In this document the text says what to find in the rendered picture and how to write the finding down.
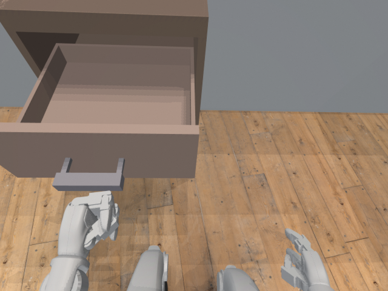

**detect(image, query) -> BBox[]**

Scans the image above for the right robot hand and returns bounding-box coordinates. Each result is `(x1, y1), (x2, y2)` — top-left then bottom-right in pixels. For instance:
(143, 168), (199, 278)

(281, 228), (330, 291)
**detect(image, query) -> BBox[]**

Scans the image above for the robot thigh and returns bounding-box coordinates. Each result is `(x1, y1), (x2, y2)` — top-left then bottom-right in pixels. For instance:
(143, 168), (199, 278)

(127, 250), (169, 291)
(216, 268), (259, 291)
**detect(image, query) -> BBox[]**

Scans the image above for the handle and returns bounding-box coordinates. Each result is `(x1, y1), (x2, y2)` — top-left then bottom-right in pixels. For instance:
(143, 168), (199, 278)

(52, 158), (125, 191)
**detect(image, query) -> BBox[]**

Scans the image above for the left robot forearm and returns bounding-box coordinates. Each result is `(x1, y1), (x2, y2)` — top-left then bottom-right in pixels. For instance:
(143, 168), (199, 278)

(39, 255), (90, 291)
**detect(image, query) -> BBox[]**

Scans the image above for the drawer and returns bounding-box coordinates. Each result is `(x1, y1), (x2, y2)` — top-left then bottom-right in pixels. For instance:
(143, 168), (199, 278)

(0, 43), (199, 178)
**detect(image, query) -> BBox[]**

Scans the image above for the left robot hand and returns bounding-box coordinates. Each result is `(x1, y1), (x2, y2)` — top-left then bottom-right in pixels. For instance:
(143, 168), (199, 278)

(58, 191), (120, 258)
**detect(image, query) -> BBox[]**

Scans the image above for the left robot thigh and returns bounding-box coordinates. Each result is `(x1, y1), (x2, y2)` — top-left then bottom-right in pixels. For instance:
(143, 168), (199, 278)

(127, 250), (169, 291)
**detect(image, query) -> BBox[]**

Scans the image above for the cabinet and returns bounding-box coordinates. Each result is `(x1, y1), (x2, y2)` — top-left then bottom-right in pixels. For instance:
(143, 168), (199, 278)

(0, 0), (209, 125)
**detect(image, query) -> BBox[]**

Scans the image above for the right robot thigh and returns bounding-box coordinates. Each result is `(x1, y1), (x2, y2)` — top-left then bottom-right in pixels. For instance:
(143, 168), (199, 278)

(216, 268), (259, 291)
